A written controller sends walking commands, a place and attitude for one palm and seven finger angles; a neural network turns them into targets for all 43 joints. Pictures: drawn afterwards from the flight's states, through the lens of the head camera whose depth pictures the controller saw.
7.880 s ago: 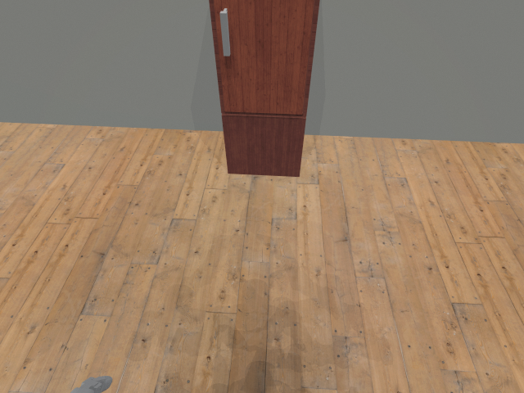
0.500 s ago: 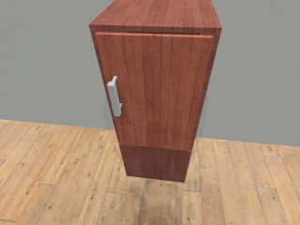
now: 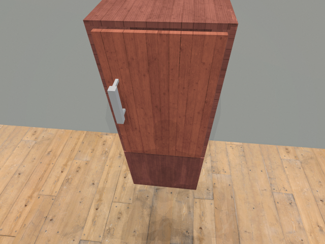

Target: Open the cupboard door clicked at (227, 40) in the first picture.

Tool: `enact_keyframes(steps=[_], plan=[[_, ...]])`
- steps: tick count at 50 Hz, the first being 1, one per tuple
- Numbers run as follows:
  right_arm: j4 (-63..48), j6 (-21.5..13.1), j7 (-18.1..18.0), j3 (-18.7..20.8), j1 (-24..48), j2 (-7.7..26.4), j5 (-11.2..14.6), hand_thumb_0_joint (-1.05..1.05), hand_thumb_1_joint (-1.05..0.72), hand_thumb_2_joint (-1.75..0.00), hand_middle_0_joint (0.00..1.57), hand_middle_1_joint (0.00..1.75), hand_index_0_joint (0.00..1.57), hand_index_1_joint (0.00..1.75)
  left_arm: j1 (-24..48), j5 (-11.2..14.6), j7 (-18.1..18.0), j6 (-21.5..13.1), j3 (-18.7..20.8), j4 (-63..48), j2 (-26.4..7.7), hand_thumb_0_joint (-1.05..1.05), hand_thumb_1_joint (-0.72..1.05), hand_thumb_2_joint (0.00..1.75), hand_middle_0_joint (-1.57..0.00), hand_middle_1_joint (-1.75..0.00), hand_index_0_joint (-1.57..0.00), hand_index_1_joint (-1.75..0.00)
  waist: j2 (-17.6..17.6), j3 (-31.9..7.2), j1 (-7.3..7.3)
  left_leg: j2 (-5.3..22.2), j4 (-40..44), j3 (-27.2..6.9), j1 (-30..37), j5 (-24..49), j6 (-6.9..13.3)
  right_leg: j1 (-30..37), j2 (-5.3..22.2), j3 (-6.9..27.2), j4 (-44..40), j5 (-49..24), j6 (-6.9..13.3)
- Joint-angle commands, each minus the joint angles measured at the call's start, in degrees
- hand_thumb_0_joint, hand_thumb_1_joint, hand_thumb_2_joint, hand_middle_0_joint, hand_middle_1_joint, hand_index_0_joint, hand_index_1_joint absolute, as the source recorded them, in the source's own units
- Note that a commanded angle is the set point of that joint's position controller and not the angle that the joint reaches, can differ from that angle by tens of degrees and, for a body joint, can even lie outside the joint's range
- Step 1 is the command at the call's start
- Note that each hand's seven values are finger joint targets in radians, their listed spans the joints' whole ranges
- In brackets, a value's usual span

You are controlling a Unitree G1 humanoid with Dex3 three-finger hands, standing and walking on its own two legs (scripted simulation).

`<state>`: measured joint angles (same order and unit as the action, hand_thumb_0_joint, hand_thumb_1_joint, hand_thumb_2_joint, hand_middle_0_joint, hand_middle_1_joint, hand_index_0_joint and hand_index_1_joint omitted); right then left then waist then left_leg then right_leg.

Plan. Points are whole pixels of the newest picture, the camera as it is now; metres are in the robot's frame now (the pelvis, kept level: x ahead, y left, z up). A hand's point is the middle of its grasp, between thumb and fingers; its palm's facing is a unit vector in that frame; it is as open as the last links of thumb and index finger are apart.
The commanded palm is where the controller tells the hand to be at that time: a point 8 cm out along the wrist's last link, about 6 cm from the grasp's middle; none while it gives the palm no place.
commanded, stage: look again from close up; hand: left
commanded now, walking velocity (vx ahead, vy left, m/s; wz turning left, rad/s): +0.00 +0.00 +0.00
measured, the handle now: (118, 101) +0.55 +0.19 +0.02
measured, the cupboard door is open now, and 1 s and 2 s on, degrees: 0 0 0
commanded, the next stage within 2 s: raise the hand with hooked fingers in 0.36 s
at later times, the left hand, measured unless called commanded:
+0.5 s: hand out of the picture +0.10 +0.16 -0.16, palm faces +0.08 -0.97 -0.21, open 7.3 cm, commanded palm +0.14 +0.22 -0.07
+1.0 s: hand (86, 222) +0.18 +0.20 -0.04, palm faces +0.09 -1.00 -0.03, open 9.3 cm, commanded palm +0.18 +0.25 -0.03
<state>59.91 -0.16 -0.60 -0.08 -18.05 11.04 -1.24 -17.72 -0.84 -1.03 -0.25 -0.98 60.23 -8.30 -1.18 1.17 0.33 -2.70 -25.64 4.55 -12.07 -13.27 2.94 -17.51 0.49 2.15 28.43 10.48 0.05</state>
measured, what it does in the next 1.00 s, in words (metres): lowers itself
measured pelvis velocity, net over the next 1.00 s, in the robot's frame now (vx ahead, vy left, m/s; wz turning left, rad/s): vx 0.02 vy -0.03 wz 0.09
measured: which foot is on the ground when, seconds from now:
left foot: down 0.00-1.00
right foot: down 0.00-1.00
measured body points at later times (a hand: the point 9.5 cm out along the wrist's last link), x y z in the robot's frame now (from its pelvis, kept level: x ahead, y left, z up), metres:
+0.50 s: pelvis +0.05 -0.02 +0.00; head +0.07 -0.02 +0.45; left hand +0.09 +0.22 -0.14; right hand +0.07 -0.25 -0.16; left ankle +0.01 +0.09 -0.74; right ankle +0.05 -0.12 -0.74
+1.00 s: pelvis +0.02 -0.03 -0.08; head +0.07 -0.01 +0.36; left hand +0.17 +0.26 -0.04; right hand +0.28 -0.25 -0.12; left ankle +0.01 +0.09 -0.74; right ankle +0.05 -0.12 -0.74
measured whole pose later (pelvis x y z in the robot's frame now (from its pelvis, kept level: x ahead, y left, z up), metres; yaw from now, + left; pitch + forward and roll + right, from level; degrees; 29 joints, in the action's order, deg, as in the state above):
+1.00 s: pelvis +0.02 -0.03 -0.08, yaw +5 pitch +12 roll -2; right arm 29.5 -15.4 -2.1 1.9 -7.9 16.5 0.8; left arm -22.1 20.4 27.6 -31.2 15.1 7.3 -14.3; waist 1.4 -5.5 -3.1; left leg -0.1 -66.1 -3.1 -45.5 -32.6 -0.4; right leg -46.6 -1.0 -6.4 63.1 28.7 3.4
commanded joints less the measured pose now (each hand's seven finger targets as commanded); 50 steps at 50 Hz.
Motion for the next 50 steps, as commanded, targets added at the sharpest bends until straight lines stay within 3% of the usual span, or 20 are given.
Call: enact_keyframes(steps=[1, 8, 22, 23, 24, 25, 26, 27, 28, 29, 30, 31, 33, 35, 37, 39, 41, 44, 46, 50], plan=[[-2.05, -1.82, -0.48, 0.73, -1.16, 4.52, 0.45, 0.0, -0.9, -0.9, 0.2, 0.3, 0.2, 0.3, -0.77, 0.0, -0.7, -1.44, 1.53, -2.43, -7.44, 0.0, 0.9, 0.9, -0.2, -0.3, -0.2, -0.3, 2.12, 2.54, 0.01, 7.65, 8.57, -9.12, -4.56, -6.29, -0.17, 2.1, 4.44, 6.53, -6.72, 5.82, 3.02], [-0.02, -2.55, -0.93, 0.32, -1.4, 4.25, 0.6, 0.0, -0.9, -0.9, 0.2, 0.3, 0.2, 0.3, -0.27, 0.25, -0.86, -1.76, 1.41, -1.01, -7.35, 0.0, 0.9, 0.9, -0.2, -0.3, -0.2, -0.3, 1.29, -0.37, -0.25, 8.28, 6.87, -7.61, -1.08, 4.37, -0.5, 6.3, 4.68, 5.46, -4.72, -6.1, 2.82], [1.64, -2.4, -1.3, 0.53, 0.03, 4.61, 0.55, 0.0, -0.9, -0.9, 0.2, 0.3, 0.2, 0.3, 1.67, 0.28, -0.96, -1.82, 1.61, -0.75, -8.27, 0.0, 0.9, 0.9, -0.2, -0.3, -0.2, -0.3, 1.14, -0.47, -0.04, 8.59, 5.71, -6.58, 2.54, 9.71, -1.11, 7.68, 4.89, 5.42, -4.79, -12.89, 3.15], [-1.96, -2.13, -0.87, 1.06, 5.4, 5.98, 1.35, 0.0, -0.9, -0.9, 0.2, 0.3, 0.2, 0.3, -4.62, -0.04, -3.33, -2.11, 1.97, 1.98, -8.31, 0.0, 0.9, 0.9, -0.2, -0.3, -0.2, -0.3, 4.78, 0.36, -2.6, 10.11, -4.66, -3.98, -1.02, 8.85, -2.56, 8.42, 8.32, 5.81, -4.31, -27.02, 1.0], [-22.8, -10.35, -2.9, 2.86, 5.38, 14.39, 4.1, 0.0, -0.9, -0.9, 0.2, 0.3, 0.2, 0.3, 40.99, 11.22, -2.29, -14.31, 14.47, -85.33, -24.76, 0.0, 0.88, 0.89, -0.2, -0.32, -0.2, -0.32, -3.85, -27.48, 3.89, 1.74, 2.14, -5.86, 9.73, 16.56, -1.4, 13.91, 2.4, 2.17, -0.55, -21.86, 2.47], [-20.42, -15.5, -5.24, 1.23, 9.41, 9.71, 2.7, 0.0, -0.9, -0.9, 0.2, 0.3, 0.2, 0.3, 11.5, 6.76, -2.55, -11.46, 12.53, -69.24, -19.23, 0.0, 0.85, 0.88, -0.2, -0.33, -0.2, -0.33, -13.58, -23.31, -2.01, 3.13, 1.7, -3.91, 12.29, 26.46, -1.41, 12.57, 0.15, 0.18, 1.39, -13.12, 3.9], [-16.95, -16.81, -5.71, 1.55, 8.65, 10.36, 2.98, 0.0, -0.9, -0.9, 0.2, 0.3, 0.2, 0.3, 8.15, 9.02, -4.65, -9.23, 10.27, -62.83, -14.54, 0.0, 0.83, 0.87, -0.21, -0.34, -0.21, -0.34, -14.04, -19.56, -0.75, 3.67, 0.14, -4.55, 8.61, 23.05, -3.54, 9.47, 0.4, -2.61, 0.7, -7.48, 3.58], [-16.23, -16.77, -4.76, 1.21, 6.75, 6.58, 3.82, 0.0, -0.9, -0.9, 0.2, 0.3, 0.2, 0.3, -7.17, 10.11, -3.64, -4.7, 2.6, -51.28, -1.01, 0.0, 0.81, 0.86, -0.21, -0.36, -0.21, -0.36, -6.8, -11.33, 0.87, 4.7, 0.46, -5.25, 5.13, 20.07, -3.27, 3.72, 0.31, -4.36, -0.36, -5.08, 2.11], [-21.07, -17.41, -3.88, 1.88, 8.34, 9.89, 3.5, 0.0, -0.9, -0.9, 0.2, 0.3, 0.2, 0.3, 5.05, 11.73, -2.32, -7.08, 5.29, -60.68, -4.44, 0.0, 0.78, 0.85, -0.21, -0.37, -0.21, -0.37, -4.2, -3.74, 2.23, 3.92, -1.21, -6.81, 0.19, 15.03, -2.93, -0.04, 0.77, -4.83, -0.41, -5.36, 1.55], [-22.25, -17.91, -3.79, 3.3, 7.61, 10.84, 2.69, 0.0, -0.9, -0.9, 0.2, 0.3, 0.2, 0.3, 5.27, 11.85, -0.6, -10.35, 8.8, -59.15, -7.47, 0.0, 0.76, 0.84, -0.21, -0.39, -0.21, -0.39, 2.64, -3.95, 3.22, 3.62, -3.61, -6.34, -2.38, 10.26, -2.52, -3.22, 0.52, -5.76, 0.06, -2.18, 1.14], [-23.13, -18.29, -3.66, 3.74, 7.92, 10.54, 2.33, 0.0, -0.9, -0.9, 0.2, 0.3, 0.2, 0.3, -1.68, 12.36, 1.77, -13.54, 8.68, -52.06, -5.12, 0.0, 0.74, 0.83, -0.21, -0.4, -0.21, -0.4, 8.26, 0.31, 2.01, 3.18, -5.75, -5.85, -7.62, 5.67, -2.26, -7.21, 0.13, -6.69, 1.24, 1.28, 0.75], [-25.04, -18.35, -3.03, 4.03, 8.08, 10.63, 2.25, 0.0, -0.9, -0.9, 0.2, 0.3, 0.2, 0.3, -9.02, 13.04, 4.51, -16.39, 10.37, -46.0, -4.77, 0.0, 0.71, 0.82, -0.21, -0.42, -0.21, -0.42, 10.91, 0.67, 0.0, 2.23, -8.2, -5.75, -11.86, 3.7, -2.27, -8.57, 0.17, -6.5, 3.5, 2.26, 0.97], [-28.44, -18.19, -1.65, 4.62, 9.36, 10.22, 1.84, 0.0, -0.9, -0.9, 0.2, 0.3, 0.2, 0.3, -17.6, 14.88, 11.37, -23.64, 11.15, -42.75, -3.08, 0.0, 0.67, 0.8, -0.22, -0.45, -0.22, -0.45, 17.45, -2.85, -2.69, 1.04, -13.93, -4.45, -19.91, 1.59, -2.92, -10.18, -0.09, -5.54, 9.83, 1.3, 0.84], [-32.41, -18.5, -0.2, 5.38, 10.82, 10.73, 1.75, 0.0, -0.9, -0.9, 0.2, 0.3, 0.2, 0.3, -19.78, 15.97, 18.78, -30.8, 12.0, -44.86, -4.45, 0.0, 0.62, 0.78, -0.22, -0.48, -0.22, -0.48, 14.71, -8.35, -3.7, -0.05, -18.84, -3.34, -24.34, 1.35, -3.54, -8.87, 0.73, -3.4, 14.76, -4.21, 0.87], [-34.85, -18.17, 0.98, 5.7, 10.9, 11.54, 2.13, 0.0, -0.9, -0.9, 0.2, 0.3, 0.2, 0.3, -17.19, 15.89, 25.82, -35.22, 15.19, -46.02, -9.99, 0.0, 0.57, 0.76, -0.22, -0.51, -0.22, -0.51, 6.93, -12.61, -3.38, -0.58, -23.44, -3.01, -26.05, 3.16, -3.8, -8.12, 2.01, -0.01, 18.73, -10.61, 1.31], [-37.42, -17.59, 0.65, 5.54, 11.07, 11.41, 2.64, 0.0, -0.9, -0.9, 0.2, 0.3, 0.2, 0.3, -12.24, 16.8, 30.26, -36.73, 19.69, -50.53, -15.35, 0.0, 0.53, 0.74, -0.23, -0.54, -0.23, -0.54, 5.91, -18.41, -3.36, -0.58, -27.11, -2.67, -30.19, 2.19, -2.94, -7.95, 2.61, 3.4, 20.88, -10.18, 0.62], [-39.31, -17.21, -0.26, 5.27, 10.34, 11.28, 2.64, 0.0, -0.9, -0.9, 0.2, 0.3, 0.2, 0.3, -2.44, 20.51, 31.29, -36.38, 22.47, -58.57, -17.79, 0.0, 0.48, 0.72, -0.23, -0.57, -0.23, -0.57, 1.91, -20.62, -2.52, -0.64, -30.15, -2.73, -32.08, -0.38, -2.44, -10.42, 2.58, 6.1, 21.26, -3.38, 0.28], [-38.97, -17.15, -1.17, 4.67, 8.01, 9.76, 2.83, 0.0, -0.9, -0.9, 0.2, 0.3, 0.2, 0.3, 4.01, 24.35, 29.85, -36.81, 22.87, -68.2, -15.9, 0.0, 0.41, 0.69, -0.24, -0.62, -0.24, -0.62, -5.62, -23.15, -0.68, 1.04, -32.29, -4.04, -28.5, 1.35, -2.05, -12.57, 0.88, 4.27, 22.63, -2.74, 0.75], [-37.31, -17.32, -1.79, 3.83, 7.33, 10.73, 2.24, 0.0, -0.9, -0.9, 0.2, 0.3, 0.2, 0.3, 11.93, 24.07, 29.11, -37.37, 19.63, -74.14, -15.89, 0.0, 0.36, 0.67, -0.24, -0.64, -0.24, -0.64, -5.53, -21.81, 2.33, 2.01, -34.2, -5.57, -27.74, 2.25, -1.28, -17.39, -0.52, 2.74, 24.74, -2.45, 1.36], [-35.33, -17.87, -2.7, 3.31, 6.85, 11.62, 2.88, 0.0, -0.9, -0.9, 0.2, 0.3, 0.2, 0.3, 11.96, 19.96, 29.77, -32.72, 14.13, -69.4, -14.98, 0.0, 0.27, 0.63, -0.25, -0.7, -0.25, -0.7, -5.75, -17.65, 4.27, 2.89, -32.84, -6.96, -28.41, -2.4, -0.64, -23.54, -1.49, -0.49, 23.34, 6.7, 1.72]])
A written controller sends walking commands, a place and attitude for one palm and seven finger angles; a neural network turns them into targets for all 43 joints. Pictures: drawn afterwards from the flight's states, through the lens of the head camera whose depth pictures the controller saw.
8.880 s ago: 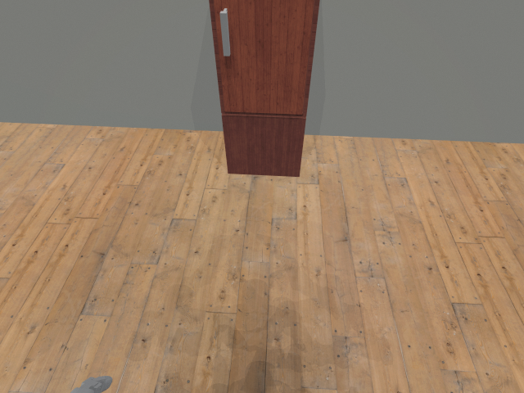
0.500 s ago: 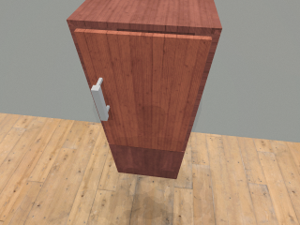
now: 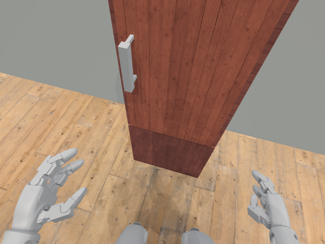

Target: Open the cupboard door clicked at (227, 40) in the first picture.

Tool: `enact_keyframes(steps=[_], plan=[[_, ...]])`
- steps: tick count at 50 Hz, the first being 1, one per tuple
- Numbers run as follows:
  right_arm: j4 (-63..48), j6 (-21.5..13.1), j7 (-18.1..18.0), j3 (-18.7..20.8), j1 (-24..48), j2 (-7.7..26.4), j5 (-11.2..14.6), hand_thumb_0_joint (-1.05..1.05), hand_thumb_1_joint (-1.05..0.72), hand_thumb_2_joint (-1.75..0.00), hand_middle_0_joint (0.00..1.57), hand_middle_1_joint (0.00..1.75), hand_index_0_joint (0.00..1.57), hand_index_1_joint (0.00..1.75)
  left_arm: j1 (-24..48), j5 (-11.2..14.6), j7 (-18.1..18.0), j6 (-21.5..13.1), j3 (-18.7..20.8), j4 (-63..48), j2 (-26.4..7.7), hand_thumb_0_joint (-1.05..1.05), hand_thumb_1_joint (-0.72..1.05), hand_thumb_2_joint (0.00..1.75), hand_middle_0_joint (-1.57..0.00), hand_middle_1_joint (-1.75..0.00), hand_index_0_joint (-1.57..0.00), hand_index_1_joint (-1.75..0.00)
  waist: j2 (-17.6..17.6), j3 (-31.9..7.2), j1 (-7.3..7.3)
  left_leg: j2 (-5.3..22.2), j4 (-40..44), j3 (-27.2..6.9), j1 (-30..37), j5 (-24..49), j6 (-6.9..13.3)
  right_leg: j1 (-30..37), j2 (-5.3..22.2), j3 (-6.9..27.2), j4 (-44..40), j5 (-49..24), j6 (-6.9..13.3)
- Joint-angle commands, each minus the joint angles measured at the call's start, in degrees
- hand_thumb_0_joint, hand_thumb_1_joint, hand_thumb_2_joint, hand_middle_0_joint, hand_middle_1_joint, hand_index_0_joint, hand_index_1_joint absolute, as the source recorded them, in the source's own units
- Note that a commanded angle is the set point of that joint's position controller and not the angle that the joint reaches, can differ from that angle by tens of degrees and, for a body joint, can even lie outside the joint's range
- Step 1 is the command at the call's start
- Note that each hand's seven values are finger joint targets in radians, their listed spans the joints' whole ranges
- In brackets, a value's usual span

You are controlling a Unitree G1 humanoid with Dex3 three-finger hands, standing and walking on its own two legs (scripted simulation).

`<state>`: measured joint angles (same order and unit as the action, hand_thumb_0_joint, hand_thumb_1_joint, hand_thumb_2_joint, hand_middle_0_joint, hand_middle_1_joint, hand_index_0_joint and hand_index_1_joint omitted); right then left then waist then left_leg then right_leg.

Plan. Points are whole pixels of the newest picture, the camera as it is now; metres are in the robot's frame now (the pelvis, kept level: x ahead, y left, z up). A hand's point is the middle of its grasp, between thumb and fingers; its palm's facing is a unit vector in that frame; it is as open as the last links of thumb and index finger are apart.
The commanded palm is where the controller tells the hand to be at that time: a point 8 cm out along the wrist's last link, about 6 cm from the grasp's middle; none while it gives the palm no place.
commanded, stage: raise the hand with hooked fingers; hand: left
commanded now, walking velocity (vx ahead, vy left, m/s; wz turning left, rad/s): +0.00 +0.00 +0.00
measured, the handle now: (130, 64) +0.55 +0.17 +0.10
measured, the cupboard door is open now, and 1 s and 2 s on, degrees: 0 0 0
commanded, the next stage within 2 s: move the hooked fingers beside the handle in 1.56 s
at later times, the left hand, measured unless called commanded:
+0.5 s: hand (58, 173) +0.23 +0.25 +0.07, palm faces -0.16 -0.99 -0.06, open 12.3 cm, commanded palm +0.22 +0.31 +0.09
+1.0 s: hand (39, 132) +0.29 +0.30 +0.12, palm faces -0.11 -0.99 -0.07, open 13.9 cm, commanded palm +0.27 +0.35 +0.12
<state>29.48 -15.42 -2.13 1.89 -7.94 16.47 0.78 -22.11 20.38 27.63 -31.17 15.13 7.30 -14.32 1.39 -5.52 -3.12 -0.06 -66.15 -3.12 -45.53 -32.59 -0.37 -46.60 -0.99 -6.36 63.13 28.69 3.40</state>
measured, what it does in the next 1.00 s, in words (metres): stands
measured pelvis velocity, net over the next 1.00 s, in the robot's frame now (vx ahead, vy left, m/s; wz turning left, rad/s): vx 0.00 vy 0.03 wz -0.02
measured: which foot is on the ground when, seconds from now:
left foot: down 0.00-1.00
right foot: down 0.00-1.00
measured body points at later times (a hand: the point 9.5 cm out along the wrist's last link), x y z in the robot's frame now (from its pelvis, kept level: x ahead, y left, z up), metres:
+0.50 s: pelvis -0.02 +0.03 +0.02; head +0.04 +0.04 +0.47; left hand +0.23 +0.30 +0.07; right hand +0.13 -0.24 -0.05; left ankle +0.00 +0.12 -0.65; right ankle +0.03 -0.09 -0.65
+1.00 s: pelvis +0.00 +0.03 +0.04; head +0.05 +0.04 +0.48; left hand +0.29 +0.35 +0.13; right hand +0.17 -0.20 -0.03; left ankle +0.00 +0.12 -0.65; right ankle +0.03 -0.09 -0.65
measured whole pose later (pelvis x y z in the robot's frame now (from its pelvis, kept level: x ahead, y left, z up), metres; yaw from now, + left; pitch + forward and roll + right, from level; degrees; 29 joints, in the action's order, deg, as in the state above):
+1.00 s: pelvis +0.00 +0.03 +0.04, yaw -1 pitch +9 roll -3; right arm 30.9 -13.0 -4.2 -4.2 -15.7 15.5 2.2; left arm 1.0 21.0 33.7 -12.8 23.5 19.4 -26.0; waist -1.3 -4.2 -0.3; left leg -0.9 -53.7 -0.9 -35.4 -27.2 2.4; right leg -36.0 -0.6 -3.8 49.2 22.1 0.5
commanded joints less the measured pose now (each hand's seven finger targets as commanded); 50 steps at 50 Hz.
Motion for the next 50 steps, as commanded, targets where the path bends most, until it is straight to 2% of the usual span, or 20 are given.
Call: enact_keyframes(steps=[1, 3, 5, 6, 7, 8, 9, 11, 14, 16, 20, 22, 26, 30, 35, 36, 41, 45, 46, 50], plan=[[-4.96, -2.54, -1.55, 0.91, -2.92, 6.89, 1.17, 0.0, -0.9, -0.9, 0.2, 0.3, 0.2, 0.3, 17.02, -0.7, 2.17, 0.68, -1.81, -13.66, -9.53, 0.0, 0.25, 0.62, -0.25, -0.72, -0.25, -0.72, -7.42, -9.8, 7.5, 0.1, 7.79, 0.15, 4.06, 16.49, 2.6, 5.64, -0.42, 7.83, -11.3, -10.65, -1.38], [-5.99, -2.28, -1.67, 1.23, -3.33, 6.83, 1.8, 0.0, -0.9, -0.9, 0.2, 0.3, 0.2, 0.3, 12.25, -2.11, 3.06, 5.83, 0.28, -11.21, -12.17, 0.0, 0.2, 0.6, -0.25, -0.75, -0.25, -0.75, -6.27, -13.38, 5.8, -0.31, 10.06, 0.41, 4.31, 15.94, 2.64, 9.41, 0.29, 7.88, -13.37, -9.64, -1.98], [-7.91, -1.48, -1.59, 1.17, -2.24, 6.48, 2.38, 0.0, -0.9, -0.9, 0.2, 0.3, 0.2, 0.3, 6.78, -1.59, 2.93, 11.3, 3.91, -9.61, -14.2, 0.0, 0.15, 0.58, -0.25, -0.78, -0.25, -0.78, -3.33, -16.03, 3.4, -0.63, 12.57, 0.62, 4.71, 17.02, 2.6, 13.64, 0.66, 7.17, -14.62, -9.91, -2.4], [-8.62, -1.08, -1.57, 1.04, -1.32, 6.27, 2.3, 0.0, -0.9, -0.9, 0.2, 0.3, 0.2, 0.3, 4.67, -0.49, 2.71, 13.64, 7.39, -7.5, -16.07, 0.0, 0.13, 0.57, -0.25, -0.8, -0.25, -0.8, -2.34, -16.9, 1.47, -0.79, 13.05, 0.55, 4.45, 18.55, 2.33, 16.04, 0.38, 6.89, -14.12, -11.0, -2.04], [-9.62, -0.65, -1.46, 0.42, -0.84, 5.68, 2.21, 0.0, -0.9, -0.9, 0.2, 0.3, 0.2, 0.3, 5.18, 0.84, 2.19, 14.62, 7.52, -10.48, -14.98, 0.0, 0.11, 0.56, -0.26, -0.81, -0.26, -0.81, -2.87, -18.31, 1.06, -0.98, 14.09, 0.83, 4.91, 19.1, 2.16, 17.57, 0.73, 6.24, -14.16, -11.85, -2.34], [-9.82, -0.4, -1.58, 0.5, -0.42, 5.08, 2.23, 0.0, -0.9, -0.9, 0.2, 0.3, 0.2, 0.3, 4.5, 2.01, 0.85, 15.2, 10.25, -11.01, -16.14, 0.0, 0.08, 0.55, -0.26, -0.82, -0.26, -0.82, -0.92, -17.89, 0.5, -0.89, 14.66, 0.9, 4.37, 18.88, 1.95, 18.4, 0.85, 6.03, -14.63, -11.1, -2.52], [-10.2, -0.29, -1.64, 0.19, -0.16, 4.57, 2.07, 0.0, -0.9, -0.9, 0.2, 0.3, 0.2, 0.3, 4.06, 3.04, -0.33, 15.09, 10.39, -11.43, -14.65, 0.0, 0.06, 0.54, -0.26, -0.84, -0.26, -0.84, 0.45, -16.61, 0.31, -0.93, 15.39, 0.81, 3.71, 18.39, 1.81, 18.44, 0.77, 5.73, -15.04, -10.13, -2.59], [-10.05, -0.52, -1.64, -0.16, -0.07, 4.3, 1.63, 0.0, -0.9, -0.9, 0.2, 0.3, 0.2, 0.3, 6.26, 4.01, -2.81, 13.46, 10.99, -12.28, -13.93, 0.0, 0.01, 0.52, -0.26, -0.87, -0.26, -0.87, 1.17, -12.44, 0.4, -0.6, 16.22, 0.47, 2.65, 16.61, 1.54, 16.1, 0.09, 5.03, -15.26, -7.03, -2.05], [-8.92, -1.22, -1.44, -0.02, -2.8, 5.23, 1.43, 0.0, -0.9, -0.9, 0.2, 0.3, 0.2, 0.3, 9.73, 2.05, -4.55, 9.5, 8.73, -11.71, -13.3, 0.0, -0.06, 0.49, -0.27, -0.92, -0.27, -0.92, -1.21, -9.34, 2.83, -0.51, 17.15, 0.44, 3.31, 12.23, 1.61, 11.36, 0.13, 4.68, -15.93, -1.93, -2.15], [-8.66, -1.75, -1.44, -0.09, -3.78, 6.22, 1.44, 0.0, -0.9, -0.9, 0.2, 0.3, 0.2, 0.3, 13.21, 0.66, -3.66, 8.01, 6.07, -10.99, -13.13, 0.0, -0.1, 0.47, -0.27, -0.94, -0.27, -0.94, -2.44, -7.89, 4.18, -0.53, 16.96, 0.33, 3.58, 10.24, 1.79, 9.41, -0.01, 4.86, -15.75, -0.42, -1.85], [-7.82, -3.01, -2.0, 0.1, -5.69, 7.44, 2.22, 0.0, -0.9, -0.9, 0.2, 0.3, 0.2, 0.3, 15.87, -0.14, 0.03, 7.78, 4.7, -9.82, -15.21, 0.0, -0.2, 0.43, -0.28, -1.0, -0.28, -1.0, -4.13, -10.8, 5.41, -0.48, 17.97, -0.22, 7.21, 9.02, 2.2, 9.88, 0.14, 4.88, -16.71, -1.5, -2.06], [-7.55, -3.07, -2.37, 0.03, -5.62, 7.99, 2.31, 0.0, -0.9, -0.9, 0.2, 0.3, 0.2, 0.3, 18.37, 0.82, 1.55, 8.61, 6.95, -10.27, -18.17, 0.0, -0.24, 0.41, -0.28, -1.03, -0.28, -1.03, -5.92, -11.86, 4.8, -0.46, 18.27, -0.47, 8.55, 10.58, 2.05, 11.43, -0.05, 5.07, -16.77, -3.04, -1.71], [-7.31, -3.16, -2.82, -0.4, -5.45, 8.16, 2.09, 0.0, -0.9, -0.9, 0.2, 0.3, 0.2, 0.3, 20.58, 1.85, 0.51, 9.61, 11.75, -10.93, -22.38, 0.0, -0.34, 0.37, -0.29, -1.1, -0.29, -1.1, -8.29, -11.57, 3.15, -0.1, 20.21, -1.56, 11.55, 14.07, 1.44, 12.97, -0.73, 3.33, -16.05, -6.62, -0.94], [-7.4, -2.55, -2.47, -0.65, -5.28, 7.64, 2.12, 0.0, -0.9, -0.9, 0.2, 0.3, 0.2, 0.3, 19.55, 2.14, -0.56, 11.01, 11.15, -8.39, -19.92, 0.0, -0.43, 0.33, -0.29, -1.15, -0.29, -1.15, -9.82, -9.83, 3.01, 0.15, 21.46, -1.46, 13.1, 16.92, 0.78, 13.52, -0.61, 2.5, -16.52, -9.68, -1.16], [-8.01, -1.66, -2.18, -0.88, -5.96, 8.17, 2.26, 0.0, -0.9, -0.9, 0.2, 0.3, 0.2, 0.3, 22.91, 0.74, 1.88, 15.23, 8.82, -3.43, -19.49, 0.0, -0.5, 0.3, -0.3, -1.2, -0.3, -1.2, -7.68, -8.42, 4.19, 0.3, 21.88, -1.35, 13.59, 19.47, 0.74, 13.79, -0.8, 2.38, -17.57, -12.92, -1.39], [-8.01, -1.49, -2.29, -0.96, -6.3, 8.41, 2.22, 0.0, -0.9, -0.9, 0.2, 0.3, 0.2, 0.3, 24.21, 1.13, 2.81, 15.96, 9.08, -1.95, -19.85, 0.0, -0.5, 0.3, -0.3, -1.2, -0.3, -1.2, -6.24, -7.89, 4.21, 0.23, 21.66, -1.35, 13.61, 20.81, 0.72, 14.49, -1.25, 2.41, -17.55, -14.21, -1.08], [-7.93, -1.14, -2.79, -1.25, -5.95, 8.64, 1.95, 0.0, -0.9, -0.9, 0.2, 0.3, 0.2, 0.3, 31.66, 1.81, 4.69, 15.61, 13.01, -2.74, -25.14, 0.0, -0.5, 0.3, -0.3, -1.2, -0.3, -1.2, -7.14, -11.49, 3.76, -0.03, 21.44, -1.26, 16.2, 23.15, 0.69, 16.21, -1.44, 3.0, -17.98, -16.0, -0.84], [-7.14, -1.08, -3.0, -1.38, -6.19, 8.16, 1.99, 0.0, -0.9, -0.9, 0.2, 0.3, 0.2, 0.3, 33.85, 2.01, 4.92, 14.17, 14.0, -2.12, -25.78, 0.0, -0.5, 0.3, -0.3, -1.2, -0.3, -1.2, -8.35, -13.7, 3.74, 0.36, 22.16, -1.48, 18.96, 25.05, 0.32, 16.43, -1.13, 2.87, -18.3, -16.62, -1.03], [-7.09, -0.88, -2.99, -1.54, -6.42, 8.34, 1.77, 0.0, -0.9, -0.9, 0.2, 0.3, 0.2, 0.3, 34.53, 2.23, 5.31, 14.43, 15.15, -0.99, -27.26, 0.0, -0.5, 0.3, -0.3, -1.2, -0.3, -1.2, -7.53, -13.55, 3.45, 0.18, 21.84, -1.47, 18.62, 26.61, 0.25, 17.09, -1.52, 2.92, -18.21, -17.99, -0.72], [-6.49, -0.25, -3.17, -1.53, -6.43, 8.54, 2.21, 0.0, -0.9, -0.9, 0.2, 0.3, 0.2, 0.3, 35.3, 2.04, 6.98, 16.32, 15.04, 4.19, -27.39, 0.0, -0.5, 0.3, -0.3, -1.2, -0.3, -1.2, -8.22, -12.75, 3.45, 0.19, 22.68, -0.93, 17.85, 26.55, 0.5, 17.79, -0.75, 3.04, -19.13, -18.57, -1.07]])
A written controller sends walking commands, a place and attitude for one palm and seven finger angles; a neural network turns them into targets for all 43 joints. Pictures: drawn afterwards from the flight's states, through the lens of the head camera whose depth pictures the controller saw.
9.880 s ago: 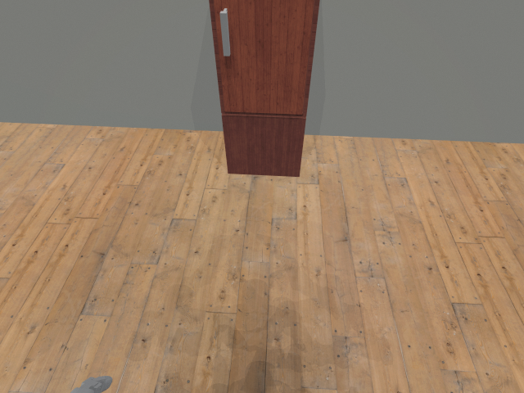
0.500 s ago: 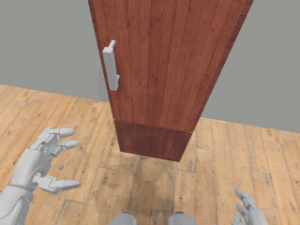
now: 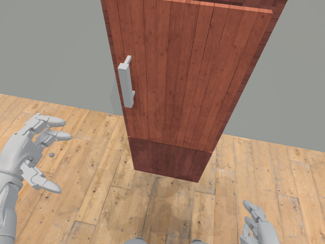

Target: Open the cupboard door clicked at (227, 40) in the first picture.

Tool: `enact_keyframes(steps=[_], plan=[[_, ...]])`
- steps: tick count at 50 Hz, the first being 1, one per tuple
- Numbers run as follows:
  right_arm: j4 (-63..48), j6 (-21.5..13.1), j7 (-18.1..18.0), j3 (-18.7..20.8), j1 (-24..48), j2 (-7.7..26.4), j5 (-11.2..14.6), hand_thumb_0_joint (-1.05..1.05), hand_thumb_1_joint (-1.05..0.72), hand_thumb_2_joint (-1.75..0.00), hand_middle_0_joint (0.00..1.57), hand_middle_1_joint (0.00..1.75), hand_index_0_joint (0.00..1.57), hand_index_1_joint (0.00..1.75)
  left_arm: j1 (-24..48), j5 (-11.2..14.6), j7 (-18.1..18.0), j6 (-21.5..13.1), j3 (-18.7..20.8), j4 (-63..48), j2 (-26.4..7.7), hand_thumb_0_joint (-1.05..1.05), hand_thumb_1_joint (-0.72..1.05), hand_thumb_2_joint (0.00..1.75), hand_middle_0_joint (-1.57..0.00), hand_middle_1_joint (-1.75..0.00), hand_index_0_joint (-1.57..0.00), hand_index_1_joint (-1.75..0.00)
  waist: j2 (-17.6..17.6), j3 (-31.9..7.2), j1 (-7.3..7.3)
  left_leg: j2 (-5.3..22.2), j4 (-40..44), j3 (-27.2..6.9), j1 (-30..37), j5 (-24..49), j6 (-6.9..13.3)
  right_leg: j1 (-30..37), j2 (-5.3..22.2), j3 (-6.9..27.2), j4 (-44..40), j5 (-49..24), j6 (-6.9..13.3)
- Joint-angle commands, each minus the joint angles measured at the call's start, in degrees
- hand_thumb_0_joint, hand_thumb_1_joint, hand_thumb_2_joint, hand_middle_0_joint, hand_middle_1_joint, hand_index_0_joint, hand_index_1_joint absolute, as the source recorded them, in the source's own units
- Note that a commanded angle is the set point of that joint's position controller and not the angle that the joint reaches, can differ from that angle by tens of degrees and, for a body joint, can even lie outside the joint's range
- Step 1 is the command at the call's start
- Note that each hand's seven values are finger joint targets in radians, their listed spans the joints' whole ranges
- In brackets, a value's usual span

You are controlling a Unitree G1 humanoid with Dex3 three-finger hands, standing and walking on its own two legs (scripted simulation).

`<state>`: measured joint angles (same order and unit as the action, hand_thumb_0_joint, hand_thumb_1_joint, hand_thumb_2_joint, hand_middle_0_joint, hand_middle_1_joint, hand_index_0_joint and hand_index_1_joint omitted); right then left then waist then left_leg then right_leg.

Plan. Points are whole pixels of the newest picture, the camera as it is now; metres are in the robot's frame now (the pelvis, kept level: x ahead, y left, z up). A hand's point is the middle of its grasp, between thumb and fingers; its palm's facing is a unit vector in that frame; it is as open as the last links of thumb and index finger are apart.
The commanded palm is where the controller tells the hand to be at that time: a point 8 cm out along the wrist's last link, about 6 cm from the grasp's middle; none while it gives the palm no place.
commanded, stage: raise the hand with hooked fingers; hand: left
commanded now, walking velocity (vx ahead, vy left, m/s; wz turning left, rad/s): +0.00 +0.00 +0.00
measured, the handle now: (128, 82) +0.54 +0.15 +0.06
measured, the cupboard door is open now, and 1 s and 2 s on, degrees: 0 0 0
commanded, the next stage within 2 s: move the hooked fingers beside the handle in 0.56 s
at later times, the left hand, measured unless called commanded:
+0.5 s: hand (61, 149) +0.29 +0.25 +0.09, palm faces -0.10 -0.99 -0.05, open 14.0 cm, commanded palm +0.27 +0.30 +0.09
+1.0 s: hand (75, 132) +0.34 +0.24 +0.08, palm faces -0.14 -0.99 -0.02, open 14.0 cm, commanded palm +0.32 +0.29 +0.08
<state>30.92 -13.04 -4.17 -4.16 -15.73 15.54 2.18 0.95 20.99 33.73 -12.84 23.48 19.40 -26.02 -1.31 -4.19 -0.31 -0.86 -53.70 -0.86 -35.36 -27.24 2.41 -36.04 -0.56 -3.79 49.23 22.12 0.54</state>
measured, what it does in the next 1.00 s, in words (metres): stands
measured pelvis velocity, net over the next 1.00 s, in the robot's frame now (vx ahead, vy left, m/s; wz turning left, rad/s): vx -0.01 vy -0.02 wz -0.01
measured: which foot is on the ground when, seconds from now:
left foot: down 0.00-1.00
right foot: down 0.00-1.00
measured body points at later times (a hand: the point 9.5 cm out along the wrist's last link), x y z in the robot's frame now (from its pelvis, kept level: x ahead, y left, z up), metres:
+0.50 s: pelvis +0.00 -0.02 +0.01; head +0.05 -0.01 +0.45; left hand +0.29 +0.30 +0.09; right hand +0.16 -0.27 -0.07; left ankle +0.00 +0.09 -0.69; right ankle +0.03 -0.12 -0.69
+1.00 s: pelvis -0.01 -0.02 +0.00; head +0.05 -0.01 +0.45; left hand +0.34 +0.29 +0.09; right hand +0.13 -0.28 -0.08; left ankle +0.00 +0.09 -0.69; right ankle +0.03 -0.12 -0.69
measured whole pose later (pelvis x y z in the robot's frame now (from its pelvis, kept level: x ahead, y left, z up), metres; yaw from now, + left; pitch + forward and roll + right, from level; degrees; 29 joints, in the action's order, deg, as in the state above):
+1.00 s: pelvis -0.01 -0.02 +0.00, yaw -1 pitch +10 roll -1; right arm 31.9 -9.9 -5.0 -3.7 -16.6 16.7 2.6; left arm 18.0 18.5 35.8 -13.6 23.6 37.9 -28.7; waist -0.5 -3.8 2.1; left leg -0.1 -52.5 -0.6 -37.2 -25.6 0.9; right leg -38.9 -1.3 -3.5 49.5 21.0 2.1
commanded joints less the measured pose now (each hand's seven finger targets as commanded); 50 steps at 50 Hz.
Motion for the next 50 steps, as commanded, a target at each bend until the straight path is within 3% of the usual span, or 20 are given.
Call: enact_keyframes(steps=[1, 3, 5, 10, 16, 20, 25, 31, 33, 37, 38, 41, 43, 46, 48, 50], plan=[[-8.06, -2.45, -1.12, 4.42, 1.2, 9.58, 0.72, 0.0, -0.9, -0.9, 0.2, 0.3, 0.2, 0.3, 13.04, 1.55, 1.62, -1.37, 6.76, -6.82, -16.21, 0.0, -0.5, 0.3, -0.3, -1.2, -0.3, -1.2, -5.93, -13.53, 0.52, 0.8, 10.09, -2.95, 7.59, 21.86, -2.23, 7.7, -1.47, 0.72, -5.41, -12.73, 2.05], [-7.98, -2.05, -1.12, 4.5, 0.97, 9.7, 0.92, 0.0, -0.9, -0.9, 0.2, 0.3, 0.2, 0.3, 14.29, 1.69, 2.46, -0.46, 6.98, -5.3, -16.75, 0.0, -0.5, 0.3, -0.3, -1.2, -0.3, -1.2, -4.41, -13.75, 0.83, 0.88, 10.56, -2.77, 7.57, 21.42, -1.95, 8.06, -1.26, 0.72, -6.11, -12.96, 1.73], [-8.42, -2.09, -1.0, 4.69, 0.81, 9.68, 1.03, 0.0, -0.9, -0.9, 0.2, 0.3, 0.2, 0.3, 12.77, 1.78, 3.09, -0.08, 5.63, -4.26, -14.94, 0.0, -0.5, 0.3, -0.3, -1.2, -0.3, -1.2, -3.21, -13.78, 0.78, 0.77, 10.62, -2.51, 6.99, 20.96, -1.68, 8.22, -1.12, 0.86, -6.36, -12.97, 1.56], [-9.04, -2.04, -0.19, 5.19, 0.26, 9.66, 0.7, 0.0, -0.9, -0.9, 0.2, 0.3, 0.2, 0.3, 11.6, 2.22, 2.56, -1.87, 7.27, -6.3, -16.06, 0.0, -0.5, 0.3, -0.3, -1.2, -0.3, -1.2, -2.1, -15.96, 0.21, 0.72, 10.2, -2.14, 7.67, 23.28, -1.64, 9.36, -1.17, 1.15, -6.0, -15.1, 1.51], [-9.1, -1.53, -0.09, 5.06, 0.36, 9.48, 0.4, 0.0, -0.9, -0.9, 0.2, 0.3, 0.2, 0.3, 13.23, 2.37, 1.14, -3.62, 8.9, -7.23, -17.61, 0.0, -0.5, 0.3, -0.3, -1.2, -0.3, -1.2, -3.33, -14.75, 0.27, 0.38, 9.78, -1.15, 5.86, 21.63, -1.23, 10.75, -1.26, 2.29, -6.2, -15.2, 1.77], [-9.04, -1.55, -0.35, 5.11, 0.39, 9.02, 0.69, 0.0, -0.9, -0.9, 0.2, 0.3, 0.2, 0.3, 12.95, 1.61, 1.13, -3.96, 7.47, -8.67, -16.61, 0.0, -0.5, 0.3, -0.3, -1.2, -0.3, -1.2, -6.57, -16.12, 0.65, 0.43, 9.98, -0.79, 7.13, 21.06, -1.0, 10.74, -0.76, 2.65, -6.76, -14.91, 1.42], [-8.79, -1.36, -0.6, 4.97, 0.78, 9.11, 0.79, 0.0, -0.9, -0.9, 0.2, 0.3, 0.2, 0.3, 12.31, 2.36, 1.63, -3.7, 7.85, -6.26, -16.24, 0.0, -0.5, 0.3, -0.3, -1.2, -0.3, -1.2, -2.41, -14.34, 1.02, 0.37, 9.83, -0.72, 4.89, 18.97, -0.69, 11.54, -0.64, 3.23, -7.71, -14.35, 1.1], [-8.88, -1.14, -0.8, 4.65, 1.23, 9.26, 0.9, 0.0, -0.9, -0.9, 0.2, 0.3, 0.2, 0.3, 14.34, 2.5, 2.53, -3.06, 6.67, -3.61, -15.88, 0.0, -0.5, 0.3, -0.3, -1.2, -0.3, -1.2, -1.84, -12.02, 1.23, 0.22, 9.62, -0.54, 3.2, 15.87, -0.63, 10.72, -0.59, 4.27, -8.56, -10.66, 1.31], [-8.92, -1.1, -0.78, 4.61, 1.1, 9.11, 0.93, 0.0, -0.9, -0.9, 0.2, 0.3, 0.2, 0.3, 14.5, 2.23, 2.72, -3.19, 6.62, -3.45, -15.95, 0.0, -0.5, 0.3, -0.3, -1.2, -0.3, -1.2, -1.85, -13.51, 1.18, 0.21, 9.8, -0.57, 3.62, 16.04, -0.6, 11.08, -0.46, 4.13, -8.37, -11.04, 1.14], [-7.56, -0.74, -1.57, 4.44, 0.74, 9.23, 0.85, 0.0, -0.9, -0.9, 0.2, 0.3, 0.2, 0.3, 24.62, 1.71, 2.51, -4.65, 5.61, -2.81, -16.99, 0.0, -0.5, 0.3, -0.3, -1.2, -0.3, -1.2, -2.81, -13.06, 2.75, 0.38, 9.16, -0.6, 3.41, 13.74, -0.61, 9.3, -0.52, 4.78, -8.45, -8.23, 1.15], [-7.28, -0.71, -1.75, 4.45, 0.46, 9.3, 0.92, 0.0, -0.9, -0.9, 0.2, 0.3, 0.2, 0.3, 25.11, 1.33, 2.33, -4.87, 6.01, -1.11, -17.59, 0.0, -0.5, 0.3, -0.3, -1.2, -0.3, -1.2, -3.66, -13.1, 2.53, 0.4, 9.42, -0.74, 3.41, 12.99, -0.76, 8.86, -0.44, 4.43, -8.26, -7.22, 1.21], [-6.84, -0.85, -2.07, 4.29, 0.21, 9.31, 0.87, 0.0, -0.9, -0.9, 0.2, 0.3, 0.2, 0.3, 30.21, 0.9, 2.16, -5.21, 3.08, -0.21, -15.84, 0.0, -0.5, 0.3, -0.3, -1.2, -0.3, -1.2, -4.3, -13.83, 3.22, 0.39, 9.33, -1.15, 4.21, 12.46, -0.68, 7.36, -0.65, 4.21, -7.77, -6.45, 1.43], [-6.04, -0.35, -2.12, 4.32, -0.63, 9.68, 0.93, 0.0, -0.9, -0.9, 0.2, 0.3, 0.2, 0.3, 30.24, 0.1, 1.92, -4.63, 5.45, 4.74, -18.71, 0.0, -0.5, 0.3, -0.3, -1.2, -0.3, -1.2, -2.1, -13.77, 2.96, 0.54, 9.37, -1.02, 2.47, 11.46, -0.71, 8.1, -0.33, 4.63, -8.17, -5.5, 1.19], [-6.21, 0.15, -1.85, 4.18, -0.9, 9.85, 0.8, 0.0, -0.9, -0.9, 0.2, 0.3, 0.2, 0.3, 33.42, -0.73, 1.87, -4.06, 4.74, 6.62, -19.17, 0.0, -0.5, 0.3, -0.3, -1.2, -0.3, -1.2, -3.48, -15.27, 2.63, 0.51, 9.26, -1.07, 2.16, 12.3, -0.84, 8.09, -0.42, 4.44, -7.04, -6.41, 1.56], [-6.46, 0.63, -1.51, 4.29, -1.39, 9.95, 0.81, 0.0, -0.9, -0.9, 0.2, 0.3, 0.2, 0.3, 32.21, -1.17, 1.68, -3.93, 6.87, 8.66, -21.37, 0.0, -0.5, 0.3, -0.3, -1.2, -0.3, -1.2, -2.93, -16.9, 1.76, 0.49, 9.36, -0.87, 1.39, 13.73, -0.91, 9.98, -0.17, 4.54, -6.61, -8.45, 1.45], [-6.89, 0.88, -1.11, 4.4, -1.65, 9.69, 0.75, 0.0, -0.9, -0.9, 0.2, 0.3, 0.2, 0.3, 32.95, -1.26, 1.45, -4.22, 5.76, 7.24, -20.03, 0.0, -0.5, 0.3, -0.3, -1.2, -0.3, -1.2, -4.85, -18.77, 1.82, 0.54, 9.37, -0.69, 3.05, 15.96, -0.95, 9.57, -0.24, 4.04, -5.9, -11.17, 1.46]])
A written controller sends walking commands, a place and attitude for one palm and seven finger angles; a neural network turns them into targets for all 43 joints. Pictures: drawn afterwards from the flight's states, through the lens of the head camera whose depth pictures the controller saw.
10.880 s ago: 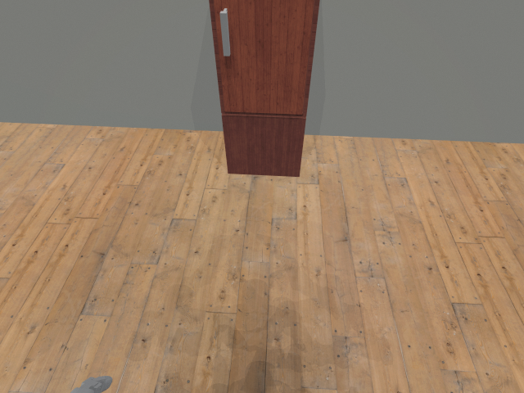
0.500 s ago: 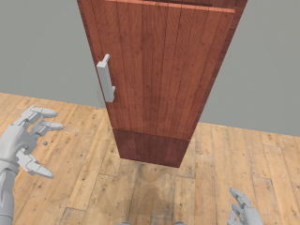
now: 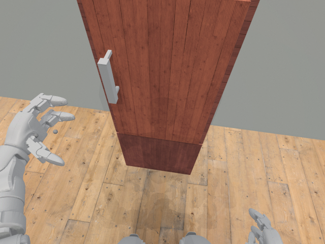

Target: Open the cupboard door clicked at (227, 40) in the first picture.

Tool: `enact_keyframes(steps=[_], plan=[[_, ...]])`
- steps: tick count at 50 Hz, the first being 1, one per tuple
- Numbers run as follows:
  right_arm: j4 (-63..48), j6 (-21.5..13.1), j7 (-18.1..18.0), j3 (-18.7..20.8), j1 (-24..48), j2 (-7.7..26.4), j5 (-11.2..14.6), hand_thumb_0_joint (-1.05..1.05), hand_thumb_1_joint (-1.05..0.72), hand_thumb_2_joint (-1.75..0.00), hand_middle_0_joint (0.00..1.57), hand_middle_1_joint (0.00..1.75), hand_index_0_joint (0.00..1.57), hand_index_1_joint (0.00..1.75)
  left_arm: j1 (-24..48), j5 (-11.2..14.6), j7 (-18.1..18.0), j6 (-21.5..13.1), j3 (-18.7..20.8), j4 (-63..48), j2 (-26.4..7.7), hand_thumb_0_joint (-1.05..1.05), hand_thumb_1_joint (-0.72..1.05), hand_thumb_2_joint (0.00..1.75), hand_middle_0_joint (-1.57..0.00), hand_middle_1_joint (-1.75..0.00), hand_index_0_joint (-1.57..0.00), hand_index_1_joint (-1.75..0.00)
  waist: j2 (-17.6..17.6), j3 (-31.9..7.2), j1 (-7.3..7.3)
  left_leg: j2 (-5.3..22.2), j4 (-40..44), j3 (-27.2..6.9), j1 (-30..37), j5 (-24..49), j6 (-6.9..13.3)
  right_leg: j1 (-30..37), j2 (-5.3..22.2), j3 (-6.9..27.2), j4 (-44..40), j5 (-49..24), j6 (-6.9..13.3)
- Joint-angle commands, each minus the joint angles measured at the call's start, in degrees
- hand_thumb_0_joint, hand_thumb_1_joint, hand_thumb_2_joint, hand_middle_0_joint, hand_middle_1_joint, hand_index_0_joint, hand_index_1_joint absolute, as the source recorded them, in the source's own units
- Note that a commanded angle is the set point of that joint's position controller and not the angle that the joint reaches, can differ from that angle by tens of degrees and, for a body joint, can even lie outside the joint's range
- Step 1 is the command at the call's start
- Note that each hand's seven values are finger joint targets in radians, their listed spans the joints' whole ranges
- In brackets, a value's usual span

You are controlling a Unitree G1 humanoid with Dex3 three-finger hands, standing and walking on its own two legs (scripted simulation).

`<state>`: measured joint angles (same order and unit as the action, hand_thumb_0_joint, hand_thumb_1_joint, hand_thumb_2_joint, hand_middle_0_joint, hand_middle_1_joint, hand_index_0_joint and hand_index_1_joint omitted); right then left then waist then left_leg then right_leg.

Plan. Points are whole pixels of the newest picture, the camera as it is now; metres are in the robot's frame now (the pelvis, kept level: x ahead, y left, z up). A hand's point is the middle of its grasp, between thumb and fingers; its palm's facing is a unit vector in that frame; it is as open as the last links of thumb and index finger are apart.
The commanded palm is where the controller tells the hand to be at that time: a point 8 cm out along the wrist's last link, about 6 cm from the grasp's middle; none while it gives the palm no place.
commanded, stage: move the hooked fingers beside the handle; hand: left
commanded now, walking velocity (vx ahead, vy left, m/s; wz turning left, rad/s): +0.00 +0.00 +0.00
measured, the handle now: (111, 77) +0.55 +0.17 +0.06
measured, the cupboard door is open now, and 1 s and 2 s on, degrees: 0 0 0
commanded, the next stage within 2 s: none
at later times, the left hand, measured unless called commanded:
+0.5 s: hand (66, 109) +0.42 +0.26 +0.08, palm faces -0.15 -0.99 -0.01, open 14.0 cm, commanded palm +0.40 +0.31 +0.08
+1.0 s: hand (74, 93) +0.47 +0.26 +0.08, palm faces -0.13 -0.99 +0.00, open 14.0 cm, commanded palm +0.46 +0.30 +0.07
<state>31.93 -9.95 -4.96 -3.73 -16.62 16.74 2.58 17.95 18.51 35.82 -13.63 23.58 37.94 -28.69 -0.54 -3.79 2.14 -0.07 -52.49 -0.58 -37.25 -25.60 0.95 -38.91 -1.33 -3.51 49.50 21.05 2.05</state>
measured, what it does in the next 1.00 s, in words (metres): stands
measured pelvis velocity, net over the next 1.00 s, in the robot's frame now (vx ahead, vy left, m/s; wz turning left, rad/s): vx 0.01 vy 0.01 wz -0.03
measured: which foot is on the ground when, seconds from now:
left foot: down 0.00-1.00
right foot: down 0.00-1.00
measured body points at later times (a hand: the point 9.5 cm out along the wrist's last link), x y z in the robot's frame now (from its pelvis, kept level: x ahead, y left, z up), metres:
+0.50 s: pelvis +0.01 +0.01 -0.01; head +0.09 +0.03 +0.44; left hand +0.42 +0.31 +0.08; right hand +0.10 -0.26 -0.10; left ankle +0.00 +0.11 -0.69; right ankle +0.04 -0.10 -0.69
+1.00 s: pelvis +0.01 +0.01 -0.01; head +0.13 +0.03 +0.42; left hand +0.47 +0.31 +0.08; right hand +0.05 -0.26 -0.11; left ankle +0.00 +0.11 -0.69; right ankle +0.04 -0.10 -0.69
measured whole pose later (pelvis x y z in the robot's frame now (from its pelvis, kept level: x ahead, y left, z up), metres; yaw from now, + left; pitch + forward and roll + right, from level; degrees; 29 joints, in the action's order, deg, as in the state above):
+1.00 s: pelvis +0.01 +0.01 -0.01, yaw -2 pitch +18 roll -2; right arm 33.6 1.0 -2.5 -3.3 -21.2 17.2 1.3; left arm 44.3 11.2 33.6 -18.8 25.5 63.8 -36.6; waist 0.1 -4.9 7.1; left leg 0.7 -56.6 0.1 -47.2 -27.7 1.9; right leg -48.5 -2.1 -2.8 52.0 21.8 1.2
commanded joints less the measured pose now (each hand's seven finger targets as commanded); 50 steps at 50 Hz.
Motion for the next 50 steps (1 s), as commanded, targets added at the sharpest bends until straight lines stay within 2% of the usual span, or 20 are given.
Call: enact_keyframes(steps=[1, 3, 6, 9, 14, 16, 22, 23, 25, 28, 29, 31, 32, 34, 37, 40, 42, 46, 47, 50], plan=[[-8.25, -2.08, -0.12, 4.0, -1.07, 8.58, 0.14, 0.0, -0.9, -0.9, 0.2, 0.3, 0.2, 0.3, 16.19, 1.69, -0.6, -3.66, 6.18, -11.62, -17.74, 0.0, -0.5, 0.3, -0.3, -1.2, -0.3, -1.2, -5.55, -19.92, -1.11, -0.33, 7.74, -1.05, 4.94, 16.47, 0.34, 13.46, 0.13, 3.61, -5.38, -12.03, 0.34], [-8.41, -1.6, 0.31, 4.26, -1.83, 8.54, 0.17, 0.0, -0.9, -0.9, 0.2, 0.3, 0.2, 0.3, 13.59, 1.71, -0.88, -4.04, 7.28, -11.51, -18.14, 0.0, -0.5, 0.3, -0.3, -1.2, -0.3, -1.2, -5.25, -21.16, -1.42, -0.17, 7.82, -0.92, 5.69, 18.62, 0.33, 13.96, 0.11, 3.44, -5.16, -14.48, 0.08], [-8.52, -0.82, 0.58, 4.38, -2.57, 8.93, 0.12, 0.0, -0.9, -0.9, 0.2, 0.3, 0.2, 0.3, 13.88, 1.9, -1.23, -3.67, 7.07, -8.74, -17.45, 0.0, -0.5, 0.3, -0.3, -1.2, -0.3, -1.2, -1.11, -18.65, -0.66, -0.11, 7.59, -0.55, 2.79, 17.48, 0.55, 13.69, -0.21, 3.51, -5.36, -14.34, -0.1], [-7.51, 0.16, 0.56, 4.52, -3.4, 9.35, 0.33, 0.0, -0.9, -0.9, 0.2, 0.3, 0.2, 0.3, 19.06, 0.73, -1.38, -3.2, 6.01, -4.81, -17.51, 0.0, -0.5, 0.3, -0.3, -1.2, -0.3, -1.2, -1.28, -15.61, 0.99, -0.02, 7.93, -0.4, 0.99, 12.8, 0.69, 10.47, 0.08, 3.8, -6.2, -10.19, -0.5], [-6.79, 1.16, 0.37, 4.72, -5.05, 9.47, 0.04, 0.0, -0.9, -0.9, 0.2, 0.3, 0.2, 0.3, 25.57, -0.33, -0.86, -5.83, 6.75, -5.19, -20.58, 0.0, -0.5, 0.3, -0.3, -1.2, -0.3, -1.2, -4.44, -20.96, 1.34, -0.04, 6.69, -0.45, 3.32, 15.81, 0.78, 11.24, -0.17, 4.2, -5.08, -12.71, -0.24], [-6.17, 1.4, 0.2, 4.49, -5.13, 9.31, -0.02, 0.0, -0.9, -0.9, 0.2, 0.3, 0.2, 0.3, 30.48, -0.39, -0.65, -7.05, 4.94, -5.48, -19.7, 0.0, -0.5, 0.3, -0.3, -1.2, -0.3, -1.2, -6.99, -21.08, 2.19, 0.09, 6.08, -0.95, 4.87, 17.17, 0.61, 9.02, -0.59, 3.85, -4.27, -13.02, 0.19], [-4.44, 2.55, 0.36, 4.52, -6.78, 9.8, 0.0, 0.0, -0.9, -0.9, 0.2, 0.3, 0.2, 0.3, 35.93, -1.77, -0.52, -6.28, 2.15, 2.32, -18.13, 0.0, -0.5, 0.3, -0.3, -1.2, -0.3, -1.2, -6.93, -21.88, 3.19, 0.56, 5.91, -2.16, 6.65, 18.02, 0.16, 4.82, -0.53, 2.6, -3.69, -11.99, 0.12], [-4.45, 2.86, 0.51, 4.77, -7.2, 10.04, -0.04, 0.0, -0.9, -0.9, 0.2, 0.3, 0.2, 0.3, 34.3, -2.15, -0.78, -6.01, 3.52, 3.23, -19.49, 0.0, -0.5, 0.3, -0.3, -1.2, -0.3, -1.2, -7.15, -22.88, 2.31, 0.56, 5.77, -2.26, 6.83, 19.3, -0.02, 5.32, -0.43, 2.61, -3.45, -12.67, 0.18], [-4.71, 3.51, 0.85, 4.63, -7.31, 9.98, -0.08, 0.0, -0.9, -0.9, 0.2, 0.3, 0.2, 0.3, 34.81, -3.01, -1.57, -5.41, 2.8, 4.16, -19.17, 0.0, -0.5, 0.3, -0.3, -1.2, -0.3, -1.2, -6.22, -22.58, 2.45, 0.63, 5.79, -2.22, 5.9, 20.09, 0.02, 5.34, -0.29, 2.39, -3.21, -13.55, 0.05], [-5.33, 4.43, 1.54, 4.95, -8.07, 9.97, -0.38, 0.0, -0.9, -0.9, 0.2, 0.3, 0.2, 0.3, 34.47, -3.04, -2.59, -5.75, 4.07, 2.6, -19.96, 0.0, -0.5, 0.3, -0.3, -1.2, -0.3, -1.2, -7.07, -25.98, 1.59, 0.86, 5.09, -2.43, 8.26, 25.82, -0.52, 6.11, -0.53, 2.31, -2.44, -16.49, 0.05], [-5.66, 4.79, 1.76, 4.84, -8.06, 9.82, -0.41, 0.0, -0.9, -0.9, 0.2, 0.3, 0.2, 0.3, 33.85, -3.09, -2.93, -5.73, 3.64, 3.35, -19.04, 0.0, -0.5, 0.3, -0.3, -1.2, -0.3, -1.2, -6.67, -25.14, 1.81, 0.91, 5.06, -2.21, 7.89, 25.8, -0.41, 5.81, -0.58, 2.22, -2.55, -16.73, -0.01], [-5.44, 5.61, 1.74, 4.8, -8.69, 10.17, -0.59, 0.0, -0.9, -0.9, 0.2, 0.3, 0.2, 0.3, 35.17, -3.02, -3.77, -6.19, 6.43, 5.2, -22.14, 0.0, -0.5, 0.3, -0.3, -1.2, -0.3, -1.2, -3.02, -24.7, 1.77, 0.81, 4.38, -1.85, 4.41, 25.49, 0.05, 8.11, -0.92, 2.61, -2.04, -18.54, 0.05], [-5.38, 5.98, 1.85, 4.72, -8.7, 9.89, -0.47, 0.0, -0.9, -0.9, 0.2, 0.3, 0.2, 0.3, 37.12, -3.3, -3.84, -6.39, 5.42, 5.35, -21.3, 0.0, -0.5, 0.3, -0.3, -1.2, -0.3, -1.2, -3.59, -24.31, 2.54, 0.81, 4.56, -1.44, 4.14, 24.13, 0.15, 7.79, -0.82, 2.79, -2.32, -18.36, -0.22], [-5.4, 6.62, 1.97, 4.74, -8.96, 10.0, -0.58, 0.0, -0.9, -0.9, 0.2, 0.3, 0.2, 0.3, 37.36, -3.98, -4.28, -6.78, 6.13, 7.2, -22.15, 0.0, -0.5, 0.3, -0.3, -1.2, -0.3, -1.2, -3.26, -23.46, 2.5, 0.67, 4.74, -1.19, 2.57, 21.87, 0.36, 8.18, -0.78, 2.96, -2.49, -17.46, -0.24], [-5.01, 7.42, 2.01, 4.81, -9.59, 9.92, -0.74, 0.0, -0.9, -0.9, 0.2, 0.3, 0.2, 0.3, 40.57, -4.77, -4.16, -7.98, 5.66, 6.03, -22.69, 0.0, -0.5, 0.3, -0.3, -1.2, -0.3, -1.2, -6.28, -26.15, 2.9, 0.78, 3.92, -1.26, 5.05, 24.95, 0.26, 7.61, -0.95, 3.23, -1.95, -19.05, -0.15], [-3.86, 8.3, 1.89, 4.71, -10.17, 10.02, -0.72, 0.0, -0.9, -0.9, 0.2, 0.3, 0.2, 0.3, 43.19, -5.13, -3.5, -8.2, 4.55, 10.02, -22.13, 0.0, -0.5, 0.3, -0.3, -1.2, -0.3, -1.2, -4.75, -24.05, 4.38, 0.85, 3.48, -1.02, 3.28, 22.08, 0.68, 6.34, -1.02, 3.32, -2.46, -17.74, -0.37], [-3.38, 8.79, 1.68, 4.68, -10.63, 10.36, -0.83, 0.0, -0.9, -0.9, 0.2, 0.3, 0.2, 0.3, 45.66, -4.97, -2.63, -8.49, 5.3, 11.56, -23.65, 0.0, -0.5, 0.3, -0.3, -1.2, -0.3, -1.2, -4.46, -25.03, 4.6, 0.9, 3.02, -1.24, 2.89, 21.87, 0.74, 6.52, -1.21, 3.38, -2.07, -17.86, -0.22], [-2.76, 9.46, 1.45, 4.3, -10.93, 10.34, -0.92, 0.0, -0.9, -0.9, 0.2, 0.3, 0.2, 0.3, 49.25, -5.36, -1.93, -8.56, 3.56, 14.07, -23.12, 0.0, -0.5, 0.3, -0.3, -1.2, -0.3, -1.2, -7.08, -23.94, 5.6, 0.73, 2.4, -1.38, 2.4, 21.09, 0.83, 4.02, -1.24, 3.39, -1.91, -16.57, 0.0], [-2.2, 9.78, 1.5, 4.43, -11.5, 10.61, -1.1, 0.0, -0.9, -0.9, 0.2, 0.3, 0.2, 0.3, 50.3, -5.78, -2.13, -8.66, 4.81, 14.2, -25.08, 0.0, -0.5, 0.3, -0.3, -1.2, -0.3, -1.2, -6.92, -25.09, 5.53, 0.92, 2.33, -1.69, 2.92, 21.28, 0.73, 3.94, -1.23, 3.33, -1.88, -16.46, -0.15], [-2.25, 10.2, 1.7, 4.56, -12.07, 10.53, -1.28, 0.0, -0.9, -0.9, 0.2, 0.3, 0.2, 0.3, 50.45, -6.69, -2.65, -9.0, 4.22, 13.5, -24.79, 0.0, -0.5, 0.3, -0.3, -1.2, -0.3, -1.2, -8.59, -27.68, 5.41, 1.08, 1.99, -2.39, 5.65, 24.27, 0.42, 2.65, -1.28, 2.83, -1.35, -16.74, -0.1]])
